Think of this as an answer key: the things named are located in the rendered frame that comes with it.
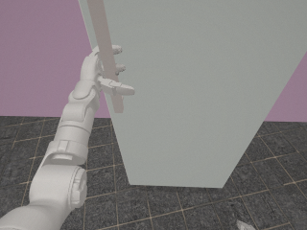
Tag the left robot forearm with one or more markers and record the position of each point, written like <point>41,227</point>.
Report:
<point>69,147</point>

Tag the handle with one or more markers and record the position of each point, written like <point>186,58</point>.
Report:
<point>98,17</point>

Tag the fridge door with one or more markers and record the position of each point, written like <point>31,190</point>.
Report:
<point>205,73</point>

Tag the left robot hand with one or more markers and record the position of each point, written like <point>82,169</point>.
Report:
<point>92,70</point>

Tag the right robot hand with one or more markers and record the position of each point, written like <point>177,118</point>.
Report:
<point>243,226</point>

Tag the left robot upper arm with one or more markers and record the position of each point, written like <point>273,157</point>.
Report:
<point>56,191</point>

